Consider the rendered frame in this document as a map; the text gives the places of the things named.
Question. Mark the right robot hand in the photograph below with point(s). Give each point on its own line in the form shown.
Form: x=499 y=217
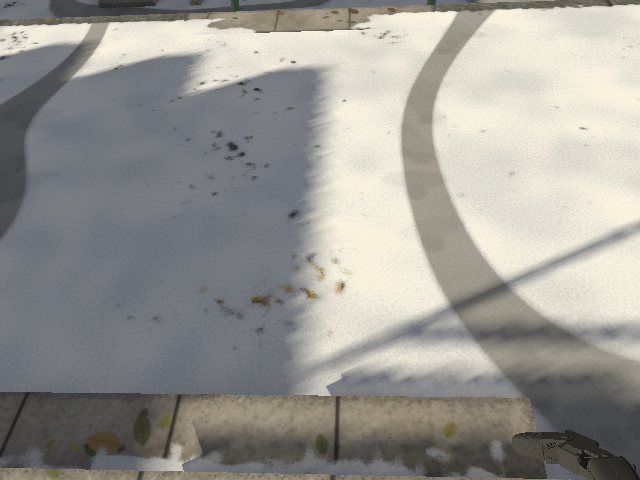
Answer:
x=574 y=452

